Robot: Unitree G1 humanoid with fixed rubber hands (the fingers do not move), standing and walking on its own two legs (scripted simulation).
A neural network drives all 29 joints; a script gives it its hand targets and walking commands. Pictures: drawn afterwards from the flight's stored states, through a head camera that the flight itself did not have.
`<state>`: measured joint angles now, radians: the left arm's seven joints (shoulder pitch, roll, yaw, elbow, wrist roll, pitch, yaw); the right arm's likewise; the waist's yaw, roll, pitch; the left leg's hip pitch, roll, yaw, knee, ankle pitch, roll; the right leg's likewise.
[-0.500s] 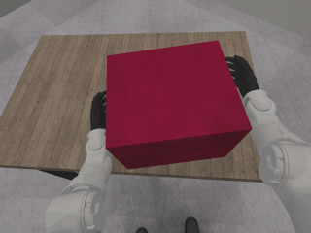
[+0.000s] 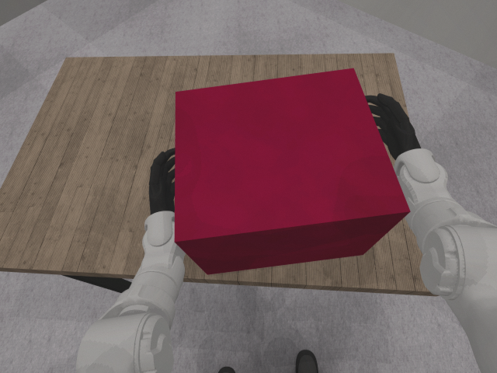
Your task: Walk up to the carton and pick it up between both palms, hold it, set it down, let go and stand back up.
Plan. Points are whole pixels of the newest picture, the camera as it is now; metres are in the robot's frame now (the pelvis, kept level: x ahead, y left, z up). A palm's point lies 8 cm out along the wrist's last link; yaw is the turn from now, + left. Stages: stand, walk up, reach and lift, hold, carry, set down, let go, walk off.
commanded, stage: reach and lift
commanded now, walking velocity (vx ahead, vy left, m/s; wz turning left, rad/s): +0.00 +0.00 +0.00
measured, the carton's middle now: (275, 178) +0.45 +0.01 -0.02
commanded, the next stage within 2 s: none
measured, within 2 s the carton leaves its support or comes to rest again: leaves its support in 0.84 s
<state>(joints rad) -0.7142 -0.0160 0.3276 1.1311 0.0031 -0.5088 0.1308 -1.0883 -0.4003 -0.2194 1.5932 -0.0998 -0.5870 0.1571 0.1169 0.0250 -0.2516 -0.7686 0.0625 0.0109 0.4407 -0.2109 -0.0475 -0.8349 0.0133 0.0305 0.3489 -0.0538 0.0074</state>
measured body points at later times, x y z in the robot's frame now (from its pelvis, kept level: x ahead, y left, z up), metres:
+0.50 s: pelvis -0.01 +0.00 +0.00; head +0.12 -0.01 +0.43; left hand +0.39 +0.19 -0.01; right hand +0.47 -0.19 +0.03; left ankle -0.04 +0.15 -0.73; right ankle +0.03 -0.12 -0.73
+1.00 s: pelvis -0.04 +0.00 -0.01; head +0.04 -0.02 +0.44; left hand +0.35 +0.19 +0.01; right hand +0.43 -0.19 +0.05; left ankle -0.04 +0.15 -0.73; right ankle +0.03 -0.12 -0.73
